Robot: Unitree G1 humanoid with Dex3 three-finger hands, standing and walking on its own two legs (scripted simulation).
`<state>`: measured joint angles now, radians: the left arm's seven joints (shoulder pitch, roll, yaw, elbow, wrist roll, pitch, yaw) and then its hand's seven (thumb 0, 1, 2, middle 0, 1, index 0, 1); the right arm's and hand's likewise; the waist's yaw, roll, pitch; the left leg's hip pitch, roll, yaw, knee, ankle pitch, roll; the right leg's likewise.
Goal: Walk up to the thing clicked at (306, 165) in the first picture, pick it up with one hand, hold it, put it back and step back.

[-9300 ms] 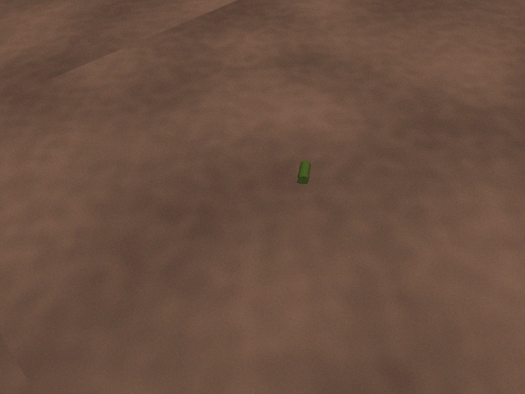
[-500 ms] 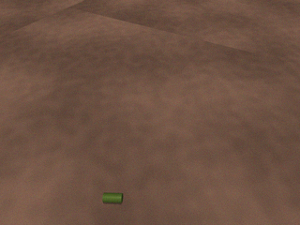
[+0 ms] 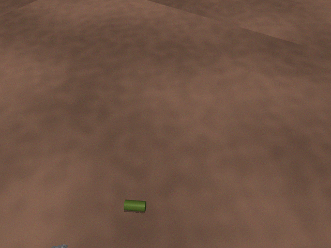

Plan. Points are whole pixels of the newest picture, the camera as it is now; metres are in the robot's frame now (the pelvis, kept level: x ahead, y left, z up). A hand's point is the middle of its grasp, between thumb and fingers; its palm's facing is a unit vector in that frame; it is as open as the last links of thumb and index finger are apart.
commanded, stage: walk up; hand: left
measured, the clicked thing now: (135, 205) +0.42 +0.21 -0.75
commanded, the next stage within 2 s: stand in 1.18 s
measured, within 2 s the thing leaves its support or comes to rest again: neither
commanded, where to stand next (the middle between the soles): +0.03 -0.02 m, yaw +0 degrees
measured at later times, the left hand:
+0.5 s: hand out of the picture +0.11 +0.25 -0.15, palm faces -0.01 -0.94 -0.34, open 7.4 cm
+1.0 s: hand out of the picture +0.06 +0.25 -0.15, palm faces +0.01 -0.94 -0.35, open 7.4 cm
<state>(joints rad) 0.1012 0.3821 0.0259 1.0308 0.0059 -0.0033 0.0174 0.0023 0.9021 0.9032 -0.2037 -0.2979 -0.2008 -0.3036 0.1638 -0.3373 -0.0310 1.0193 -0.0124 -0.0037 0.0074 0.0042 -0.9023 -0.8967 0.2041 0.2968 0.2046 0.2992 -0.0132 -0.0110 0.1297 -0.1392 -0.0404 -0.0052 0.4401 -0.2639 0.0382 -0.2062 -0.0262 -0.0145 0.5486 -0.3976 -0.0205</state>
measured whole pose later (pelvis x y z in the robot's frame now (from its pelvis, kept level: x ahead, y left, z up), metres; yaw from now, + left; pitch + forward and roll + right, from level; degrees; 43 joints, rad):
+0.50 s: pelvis +0.01 +0.00 +0.01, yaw +1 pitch -3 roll +0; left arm 0.05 0.35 0.00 1.10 0.01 -0.01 0.00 0.00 0.90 0.90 -0.21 -0.30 -0.20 -0.30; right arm 0.06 -0.36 -0.02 1.09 0.00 -0.01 0.00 0.00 -0.90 -0.90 0.20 0.30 0.20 0.30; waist 0.00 -0.01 0.07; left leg -0.05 -0.04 -0.02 0.31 -0.21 0.03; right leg -0.09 -0.03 -0.03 0.33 -0.19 0.01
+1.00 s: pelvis +0.00 +0.00 +0.01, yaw +1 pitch -3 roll +0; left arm 0.11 0.35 0.01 1.14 0.02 -0.01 0.00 0.00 0.90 0.90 -0.20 -0.30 -0.20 -0.30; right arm 0.11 -0.34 -0.02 1.13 0.00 0.00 0.01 0.01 -0.90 -0.90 0.20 0.30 0.20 0.30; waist 0.01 0.00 0.06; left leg -0.06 -0.04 -0.03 0.29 -0.18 0.02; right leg -0.10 -0.02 -0.04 0.31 -0.16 0.01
